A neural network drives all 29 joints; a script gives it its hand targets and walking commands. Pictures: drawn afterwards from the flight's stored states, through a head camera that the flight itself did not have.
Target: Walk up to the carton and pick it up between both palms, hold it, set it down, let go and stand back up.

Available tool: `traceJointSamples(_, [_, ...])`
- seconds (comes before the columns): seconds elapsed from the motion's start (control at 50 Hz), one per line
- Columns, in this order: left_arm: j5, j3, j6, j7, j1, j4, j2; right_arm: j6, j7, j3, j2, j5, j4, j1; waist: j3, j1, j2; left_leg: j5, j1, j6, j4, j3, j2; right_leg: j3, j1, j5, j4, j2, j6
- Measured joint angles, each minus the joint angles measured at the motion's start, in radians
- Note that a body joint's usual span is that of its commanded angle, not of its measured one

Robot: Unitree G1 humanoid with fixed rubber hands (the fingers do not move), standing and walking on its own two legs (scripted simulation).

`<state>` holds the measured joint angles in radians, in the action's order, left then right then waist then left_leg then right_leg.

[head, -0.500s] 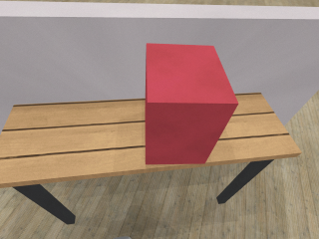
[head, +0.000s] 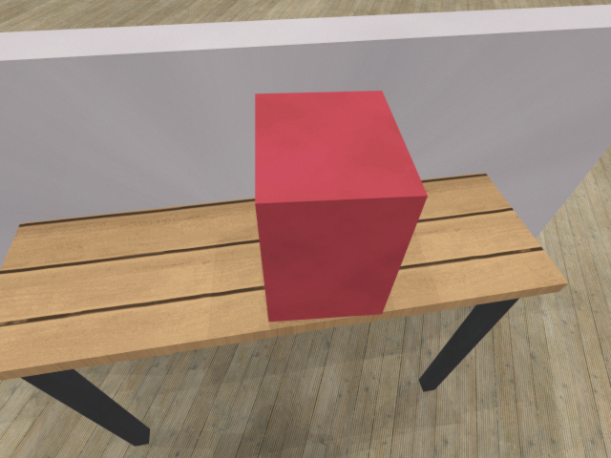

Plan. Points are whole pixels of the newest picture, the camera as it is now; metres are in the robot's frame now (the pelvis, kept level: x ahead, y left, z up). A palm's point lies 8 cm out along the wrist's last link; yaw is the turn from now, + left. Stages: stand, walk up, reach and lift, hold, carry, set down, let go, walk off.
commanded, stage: walk up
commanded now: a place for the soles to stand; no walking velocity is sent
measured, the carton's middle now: (322, 211) +0.45 -0.02 +0.06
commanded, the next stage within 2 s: stand in 0.70 s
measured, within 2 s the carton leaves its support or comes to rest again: neither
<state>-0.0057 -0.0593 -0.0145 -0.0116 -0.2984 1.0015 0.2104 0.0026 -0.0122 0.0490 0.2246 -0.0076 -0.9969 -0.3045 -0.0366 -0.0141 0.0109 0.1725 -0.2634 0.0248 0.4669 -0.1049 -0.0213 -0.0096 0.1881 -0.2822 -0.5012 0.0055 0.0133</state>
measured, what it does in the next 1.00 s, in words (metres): steps on the spot: left foot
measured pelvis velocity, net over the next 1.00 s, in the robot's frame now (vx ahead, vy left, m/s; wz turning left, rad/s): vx -0.03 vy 0.00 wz -0.02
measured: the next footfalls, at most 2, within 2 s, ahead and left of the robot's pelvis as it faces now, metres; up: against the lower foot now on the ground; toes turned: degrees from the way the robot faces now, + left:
left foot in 0.66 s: +0.00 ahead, +0.10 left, +0.00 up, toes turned +4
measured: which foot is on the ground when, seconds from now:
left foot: down 0.00-0.50, up 0.52-0.64, down 0.66-1.00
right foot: down 0.00-1.00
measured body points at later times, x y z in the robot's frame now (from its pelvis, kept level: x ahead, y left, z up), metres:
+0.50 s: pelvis -0.03 -0.02 -0.01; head -0.01 -0.03 +0.44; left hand +0.02 +0.25 -0.14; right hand +0.04 -0.29 -0.15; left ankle +0.05 +0.10 -0.73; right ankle -0.01 -0.11 -0.74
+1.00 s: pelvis -0.03 +0.00 +0.00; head -0.04 -0.01 +0.45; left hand +0.00 +0.24 -0.14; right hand -0.02 -0.24 -0.15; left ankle -0.05 +0.09 -0.74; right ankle -0.01 -0.11 -0.74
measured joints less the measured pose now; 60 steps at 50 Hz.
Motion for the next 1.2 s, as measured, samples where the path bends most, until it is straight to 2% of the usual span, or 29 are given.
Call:
traceJointSamples(0.16, [0.002, -0.004, 0.002, -0.005, -0.003, 0.031, 0.007, 0.000, -0.006, 0.005, 0.004, 0.001, -0.038, -0.004, 0.002, 0.002, -0.007, 0.002, 0.007, -0.001, -0.008, 0.002, 0.000, 0.001, -0.010, 0.002, 0.015, 0.001, 0.000])
traceJointSamples(0.36, [0.017, 0.036, 0.028, -0.017, 0.062, -0.018, 0.063, -0.009, -0.025, -0.026, 0.023, -0.005, 0.021, 0.082, -0.053, 0.012, 0.005, -0.002, -0.041, -0.004, 0.041, -0.008, -0.007, 0.010, 0.063, -0.014, -0.078, 0.003, 0.007])
traceJointSamples(0.46, [0.015, 0.044, 0.034, -0.014, 0.054, -0.041, 0.064, -0.030, -0.025, -0.040, 0.057, -0.007, 0.035, 0.108, -0.042, 0.013, -0.014, -0.010, -0.055, -0.008, 0.049, -0.006, -0.020, 0.007, 0.079, -0.005, -0.088, 0.015, 0.021])
traceJointSamples(0.56, [0.000, 0.052, 0.048, -0.012, 0.047, -0.049, 0.059, -0.034, -0.020, -0.045, 0.063, -0.016, 0.049, 0.107, -0.033, 0.017, -0.014, 0.135, -0.070, 0.022, 0.155, 0.023, 0.002, 0.008, 0.080, 0.012, -0.074, 0.018, 0.028])
traceJointSamples(0.62, [0.004, 0.058, 0.060, -0.012, 0.057, -0.060, 0.064, -0.027, -0.020, -0.044, 0.050, -0.014, 0.058, 0.087, -0.021, 0.014, -0.002, 0.166, -0.041, 0.030, 0.204, 0.033, 0.023, 0.007, 0.099, 0.023, -0.068, 0.018, 0.028])
traceJointSamples(0.68, [0.011, 0.049, 0.060, -0.008, 0.088, -0.060, 0.067, -0.009, -0.021, -0.035, 0.036, -0.004, 0.059, 0.069, -0.014, -0.005, -0.001, 0.146, 0.023, 0.017, 0.087, 0.048, 0.023, -0.011, 0.128, 0.029, -0.072, 0.025, 0.022])
traceJointSamples(0.74, [0.020, 0.033, 0.041, -0.004, 0.104, -0.053, 0.061, 0.002, -0.017, -0.018, 0.000, -0.008, 0.047, 0.044, -0.018, 0.009, 0.038, 0.116, 0.058, 0.008, 0.036, 0.029, 0.043, 0.012, 0.106, 0.053, -0.042, 0.008, 0.012])
traceJointSamples(0.86, [0.024, -0.002, 0.019, -0.002, 0.067, -0.008, 0.011, 0.004, 0.001, -0.007, -0.017, 0.009, 0.011, -0.002, 0.040, 0.016, 0.015, 0.082, 0.112, 0.015, -0.039, 0.027, 0.045, 0.015, 0.047, 0.084, 0.043, 0.007, 0.005])
traceJointSamples(1.0, [0.012, 0.000, 0.003, -0.004, 0.024, 0.054, 0.016, 0.016, 0.002, -0.010, -0.024, 0.007, -0.013, -0.012, 0.040, 0.019, -0.007, 0.071, 0.123, 0.017, -0.063, 0.029, 0.052, 0.016, 0.042, 0.084, 0.050, 0.001, 0.003])
traceJointSamples(1.2, [0.009, -0.002, 0.000, -0.015, -0.009, 0.107, 0.018, 0.018, -0.006, -0.011, -0.016, -0.001, -0.046, -0.019, 0.009, 0.020, -0.007, 0.077, 0.127, 0.006, -0.067, 0.037, 0.044, 0.012, 0.039, 0.075, 0.052, 0.009, 0.012])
